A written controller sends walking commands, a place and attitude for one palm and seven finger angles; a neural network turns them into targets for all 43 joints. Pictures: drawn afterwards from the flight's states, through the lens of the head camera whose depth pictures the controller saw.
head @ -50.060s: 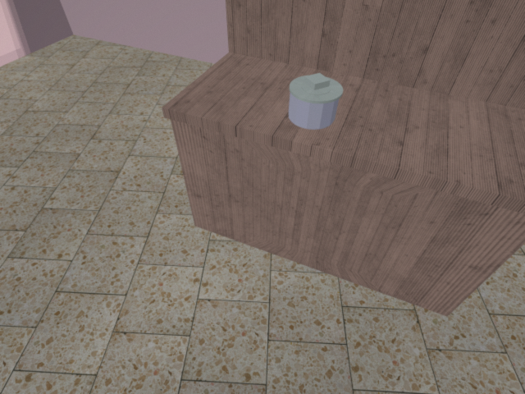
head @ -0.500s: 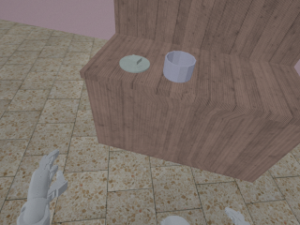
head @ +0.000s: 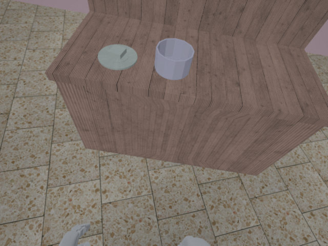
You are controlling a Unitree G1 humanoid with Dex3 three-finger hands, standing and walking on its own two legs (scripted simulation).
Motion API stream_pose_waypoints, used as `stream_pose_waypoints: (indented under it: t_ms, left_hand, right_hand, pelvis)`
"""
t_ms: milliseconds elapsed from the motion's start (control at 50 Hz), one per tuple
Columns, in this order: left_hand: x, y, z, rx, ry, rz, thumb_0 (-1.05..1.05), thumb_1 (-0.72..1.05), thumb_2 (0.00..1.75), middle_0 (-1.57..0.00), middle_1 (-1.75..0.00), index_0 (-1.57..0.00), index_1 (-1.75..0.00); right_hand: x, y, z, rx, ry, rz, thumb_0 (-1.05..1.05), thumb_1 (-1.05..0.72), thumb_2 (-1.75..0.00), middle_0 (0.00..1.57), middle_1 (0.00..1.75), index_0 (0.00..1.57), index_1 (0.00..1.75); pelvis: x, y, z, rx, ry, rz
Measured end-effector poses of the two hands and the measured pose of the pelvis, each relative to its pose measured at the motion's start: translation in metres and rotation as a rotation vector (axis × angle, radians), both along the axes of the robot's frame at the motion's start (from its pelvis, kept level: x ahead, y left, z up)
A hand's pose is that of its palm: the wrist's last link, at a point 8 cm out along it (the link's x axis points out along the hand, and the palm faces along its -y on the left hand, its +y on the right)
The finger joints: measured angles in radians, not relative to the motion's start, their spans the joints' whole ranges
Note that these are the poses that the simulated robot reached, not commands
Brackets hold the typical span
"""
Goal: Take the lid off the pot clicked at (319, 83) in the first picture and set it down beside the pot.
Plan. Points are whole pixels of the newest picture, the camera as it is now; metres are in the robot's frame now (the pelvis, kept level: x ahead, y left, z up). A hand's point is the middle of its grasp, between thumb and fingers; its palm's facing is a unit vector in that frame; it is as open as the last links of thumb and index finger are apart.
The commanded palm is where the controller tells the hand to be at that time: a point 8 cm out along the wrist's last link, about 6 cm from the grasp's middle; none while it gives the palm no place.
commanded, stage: stop stepping back and stand still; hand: left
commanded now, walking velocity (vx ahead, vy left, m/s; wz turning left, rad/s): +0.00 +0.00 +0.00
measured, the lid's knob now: (117, 51) +0.83 +0.15 -0.06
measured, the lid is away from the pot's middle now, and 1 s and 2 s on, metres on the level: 0.24 0.24 0.24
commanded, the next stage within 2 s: let the arm hang, fingers relaxed in 0.56 s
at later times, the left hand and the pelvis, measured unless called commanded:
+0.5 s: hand out of the picture +0.12 +0.18 -0.19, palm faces +0.01 -0.97 -0.24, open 7.3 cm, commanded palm none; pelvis +0.06 -0.01 -0.01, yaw -1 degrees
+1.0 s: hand out of the picture +0.09 +0.15 -0.18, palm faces +0.03 -0.98 -0.20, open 7.2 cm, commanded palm none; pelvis +0.04 -0.03 +0.00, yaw -1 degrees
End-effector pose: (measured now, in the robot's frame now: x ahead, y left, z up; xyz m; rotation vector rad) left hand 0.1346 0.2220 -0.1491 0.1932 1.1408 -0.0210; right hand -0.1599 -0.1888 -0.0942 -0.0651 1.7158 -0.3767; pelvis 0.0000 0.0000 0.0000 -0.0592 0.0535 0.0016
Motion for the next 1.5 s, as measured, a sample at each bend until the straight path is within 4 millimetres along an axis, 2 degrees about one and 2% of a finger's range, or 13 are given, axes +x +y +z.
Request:
stream_pose_waypoints:
  t_ms: [80, 180, 260, 280, 420, 540, 660, 760, 960, 1080, 1180, 1320, 1500]
  left_hand:
    - [0.036, -0.019, 0.002, 0.013, -0.098, 0.022, 0.01, 0.91, 0.9, -0.19, -0.3, -0.19, -0.29]
    - [0.04, -0.033, -0.002, 0.005, -0.068, 0.051, 0.01, 0.91, 0.9, -0.19, -0.3, -0.2, -0.29]
    - [0.029, -0.032, -0.014, -0.023, 0.001, 0.1, 0.01, 0.91, 0.9, -0.2, -0.3, -0.2, -0.29]
    - [0.025, -0.031, -0.015, -0.023, 0.022, 0.112, 0.01, 0.91, 0.9, -0.2, -0.3, -0.2, -0.29]
    - [-0.006, -0.007, -0.008, 0.062, 0.111, 0.175, -0.01, 0.92, 0.9, -0.2, -0.3, -0.2, -0.29]
    - [-0.031, 0.004, -0.005, 0.123, 0.191, 0.166, 0.0, 0.92, 0.9, -0.2, -0.3, -0.2, -0.29]
    - [-0.04, -0.004, -0.005, 0.113, 0.186, 0.173, 0.01, 0.91, 0.9, -0.19, -0.3, -0.2, -0.29]
    - [-0.041, -0.018, -0.005, 0.079, 0.155, 0.171, 0.01, 0.92, 0.9, -0.2, -0.3, -0.2, -0.29]
    - [-0.045, -0.024, -0.001, 0.06, 0.118, 0.166, 0.0, 0.94, 0.9, -0.2, -0.3, -0.2, -0.29]
    - [-0.059, -0.023, 0.0, 0.067, 0.152, 0.172, 0.0, 0.94, 0.9, -0.2, -0.3, -0.2, -0.29]
    - [-0.074, -0.023, -0.001, 0.07, 0.195, 0.182, 0.01, 0.94, 0.9, -0.2, -0.3, -0.2, -0.29]
    - [-0.093, -0.028, -0.003, 0.06, 0.253, 0.195, 0.01, 0.94, 0.9, -0.2, -0.3, -0.2, -0.29]
    - [-0.107, -0.04, -0.007, 0.028, 0.304, 0.202, 0.02, 0.93, 0.9, -0.2, -0.3, -0.2, -0.29]
  right_hand:
    - [0.023, 0.003, -0.027, 0.081, 0.012, -0.032, 0.0, -0.91, -0.9, 0.2, 0.3, 0.2, 0.3]
    - [0.098, -0.002, -0.051, 0.087, -0.118, -0.009, 0.0, -0.91, -0.9, 0.2, 0.3, 0.2, 0.3]
    - [0.167, -0.008, -0.057, 0.05, -0.27, 0.044, 0.0, -0.91, -0.9, 0.2, 0.3, 0.2, 0.3]
    - [0.178, -0.012, -0.056, 0.033, -0.272, 0.074, 0.01, -0.93, -0.9, 0.2, 0.3, 0.2, 0.3]
    - [0.224, -0.044, -0.054, -0.001, -0.316, 0.123, 0.03, -0.95, -0.9, 0.2, 0.3, 0.2, 0.3]
    - [0.248, -0.057, -0.053, -0.005, -0.372, 0.132, 0.01, -0.93, -0.9, 0.2, 0.3, 0.2, 0.3]
    - [0.251, -0.059, -0.054, 0.004, -0.385, 0.154, 0.0, -0.93, -0.9, 0.2, 0.3, 0.2, 0.3]
    - [0.242, -0.062, -0.05, 0.002, -0.395, 0.153, 0.0, -0.93, -0.9, 0.2, 0.3, 0.2, 0.3]
    - [0.195, -0.059, -0.048, 0.025, -0.327, 0.139, 0.0, -0.93, -0.9, 0.2, 0.3, 0.2, 0.3]
    - [0.167, -0.046, -0.05, 0.065, -0.264, 0.113, 0.0, -0.92, -0.9, 0.19, 0.3, 0.2, 0.3]
    - [0.154, -0.035, -0.051, 0.089, -0.23, 0.096, 0.0, -0.91, -0.9, 0.2, 0.3, 0.2, 0.3]
    - [0.152, -0.026, -0.053, 0.103, -0.217, 0.09, 0.0, -0.91, -0.9, 0.2, 0.3, 0.2, 0.3]
    - [0.168, -0.027, -0.052, 0.087, -0.245, 0.097, 0.0, -0.91, -0.9, 0.2, 0.3, 0.2, 0.3]
  pelvis:
    - [0.022, -0.01, -0.013, 0.024, -0.004, 0.002]
    - [0.036, -0.006, -0.015, 0.003, -0.02, 0.009]
    - [0.048, -0.002, -0.016, 0.022, -0.016, -0.008]
    - [0.051, -0.001, -0.016, 0.028, -0.015, -0.009]
    - [0.063, -0.007, -0.011, 0.051, -0.015, -0.01]
    - [0.063, -0.015, -0.01, 0.061, -0.005, -0.016]
    - [0.056, -0.019, -0.01, 0.055, -0.015, -0.015]
    - [0.05, -0.022, -0.008, 0.054, -0.038, -0.016]
    - [0.039, -0.027, -0.004, 0.049, -0.061, -0.011]
    - [0.038, -0.027, -0.002, 0.048, -0.061, -0.009]
    - [0.038, -0.026, -0.002, 0.049, -0.063, -0.007]
    - [0.041, -0.025, -0.002, 0.05, -0.064, -0.008]
    - [0.045, -0.023, -0.003, 0.049, -0.062, -0.011]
